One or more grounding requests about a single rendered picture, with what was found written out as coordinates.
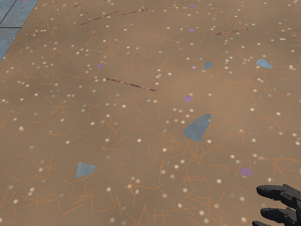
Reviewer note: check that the right robot hand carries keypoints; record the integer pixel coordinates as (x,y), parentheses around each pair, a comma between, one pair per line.
(288,196)

